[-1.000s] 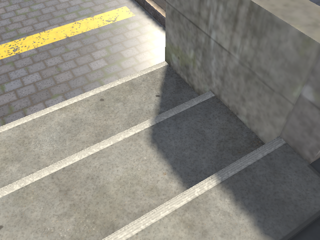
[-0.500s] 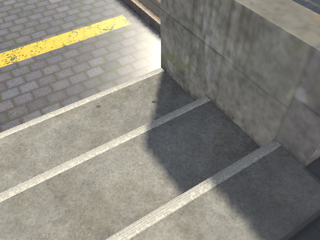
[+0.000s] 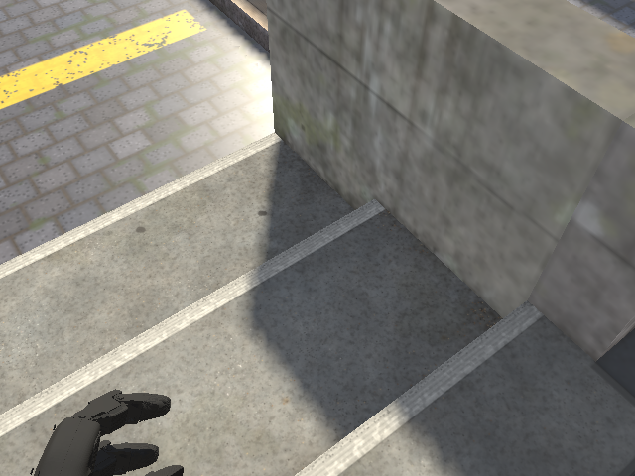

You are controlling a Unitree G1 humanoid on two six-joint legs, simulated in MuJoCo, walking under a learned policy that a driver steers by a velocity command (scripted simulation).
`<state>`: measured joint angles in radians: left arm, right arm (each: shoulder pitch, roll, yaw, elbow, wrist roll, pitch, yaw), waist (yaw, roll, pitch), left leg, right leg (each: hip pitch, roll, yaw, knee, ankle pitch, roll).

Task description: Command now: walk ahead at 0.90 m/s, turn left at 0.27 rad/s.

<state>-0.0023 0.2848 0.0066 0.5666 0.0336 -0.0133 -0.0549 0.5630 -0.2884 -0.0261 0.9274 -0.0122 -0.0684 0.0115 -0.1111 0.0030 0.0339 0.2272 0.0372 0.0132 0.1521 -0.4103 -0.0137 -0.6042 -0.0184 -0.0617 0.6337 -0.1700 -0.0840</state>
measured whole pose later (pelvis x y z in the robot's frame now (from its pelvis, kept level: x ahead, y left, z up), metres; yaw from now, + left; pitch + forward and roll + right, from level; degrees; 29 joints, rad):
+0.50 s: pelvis +0.39 +0.01 -0.04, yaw +21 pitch -1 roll -3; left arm 0.48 0.24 0.03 0.94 0.02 -0.12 0.05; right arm 0.05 -0.29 -0.05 0.76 -0.06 -0.02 0.09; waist 0.04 0.03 0.07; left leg -0.56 0.03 0.17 0.53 0.45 0.18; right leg 0.26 0.02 -0.41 0.48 -0.67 0.05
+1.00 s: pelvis +0.84 +0.18 -0.15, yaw +49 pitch -1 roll -1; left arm 0.31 0.28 0.05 0.85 0.04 -0.09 0.00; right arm 0.21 -0.35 -0.09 0.82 -0.03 -0.06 0.01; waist 0.02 0.02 0.01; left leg -0.43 -0.10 -0.12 1.41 -0.34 0.13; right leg -0.38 -0.03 0.01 0.80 -0.40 0.05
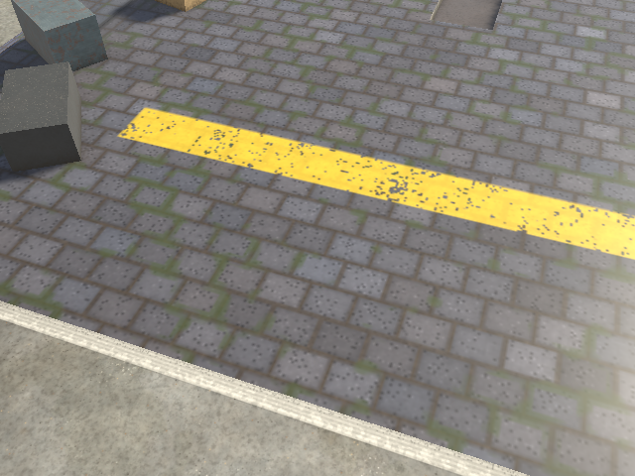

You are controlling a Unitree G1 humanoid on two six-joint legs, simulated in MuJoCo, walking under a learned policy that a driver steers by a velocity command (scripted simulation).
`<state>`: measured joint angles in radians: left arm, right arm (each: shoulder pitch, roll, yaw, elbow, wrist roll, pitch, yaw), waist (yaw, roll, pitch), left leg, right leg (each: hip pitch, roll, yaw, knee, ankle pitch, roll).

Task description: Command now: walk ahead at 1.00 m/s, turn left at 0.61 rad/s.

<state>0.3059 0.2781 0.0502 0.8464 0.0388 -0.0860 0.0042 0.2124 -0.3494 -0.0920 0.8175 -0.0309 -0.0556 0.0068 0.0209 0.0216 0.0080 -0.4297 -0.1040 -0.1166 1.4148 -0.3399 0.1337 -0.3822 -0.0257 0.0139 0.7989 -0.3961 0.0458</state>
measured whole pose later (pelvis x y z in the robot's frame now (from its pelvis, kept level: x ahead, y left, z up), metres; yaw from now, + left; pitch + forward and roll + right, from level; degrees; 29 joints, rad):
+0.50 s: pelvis +0.47 +0.02 -0.12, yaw +4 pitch +0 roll +2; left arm 0.27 0.24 0.05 0.93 0.04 -0.05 -0.01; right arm 0.35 -0.24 -0.05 1.01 -0.04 -0.09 -0.01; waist 0.03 -0.03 0.06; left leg -0.15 -0.10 0.11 0.58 -0.43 0.08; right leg -0.57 -0.09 0.10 1.20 -0.28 -0.06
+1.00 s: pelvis +0.97 -0.01 -0.26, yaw -18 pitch +0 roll -1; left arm 0.59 0.23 0.07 1.04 0.00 -0.09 0.00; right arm -0.14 -0.20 0.04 0.62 -0.03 -0.12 0.00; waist 0.17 0.01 0.03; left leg -0.54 0.06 -0.13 0.61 -0.06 -0.05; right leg 0.04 0.20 0.32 0.58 -0.53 -0.11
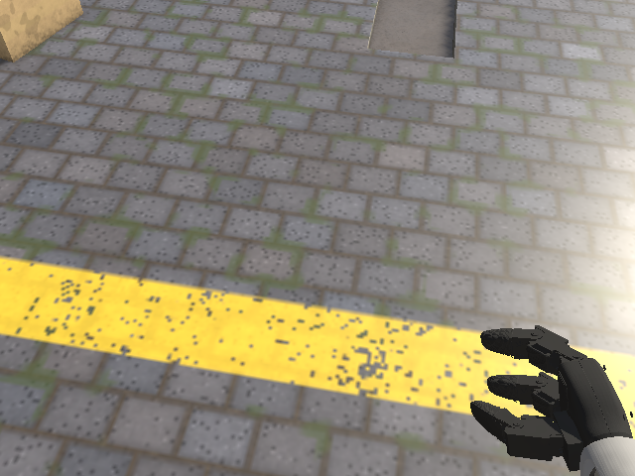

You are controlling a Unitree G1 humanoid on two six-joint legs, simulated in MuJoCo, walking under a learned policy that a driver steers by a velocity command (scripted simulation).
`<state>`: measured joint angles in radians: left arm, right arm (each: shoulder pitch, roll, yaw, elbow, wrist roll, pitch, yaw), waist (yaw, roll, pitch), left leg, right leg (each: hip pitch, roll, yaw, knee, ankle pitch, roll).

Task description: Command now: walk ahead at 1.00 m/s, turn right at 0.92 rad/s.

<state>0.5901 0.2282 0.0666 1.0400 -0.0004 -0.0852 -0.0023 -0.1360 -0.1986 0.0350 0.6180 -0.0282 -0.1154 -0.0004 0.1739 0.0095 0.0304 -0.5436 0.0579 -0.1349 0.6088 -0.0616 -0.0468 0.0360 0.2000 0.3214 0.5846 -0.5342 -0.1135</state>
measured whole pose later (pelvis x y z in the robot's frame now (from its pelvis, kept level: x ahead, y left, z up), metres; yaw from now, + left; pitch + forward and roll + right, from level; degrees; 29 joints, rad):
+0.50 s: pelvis +0.43 -0.10 -0.01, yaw -28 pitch +1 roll +1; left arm 0.16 0.33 0.05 0.72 0.03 0.00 -0.02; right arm 0.28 -0.28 -0.03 0.80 -0.05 -0.07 0.01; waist -0.04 0.02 0.05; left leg -0.29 0.11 -0.01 1.41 -0.36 -0.02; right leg -0.49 0.12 -0.07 0.79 -0.32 -0.17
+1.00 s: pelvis +0.86 -0.28 +0.01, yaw -15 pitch -1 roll +2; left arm 0.16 0.24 -0.02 0.71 0.05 -0.11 0.00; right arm 0.39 -0.32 -0.06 0.86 -0.01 -0.02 0.01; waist -0.05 0.01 0.05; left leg -0.31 -0.19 0.05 0.54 -0.22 0.17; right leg -0.45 0.01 0.06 1.42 -0.32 0.00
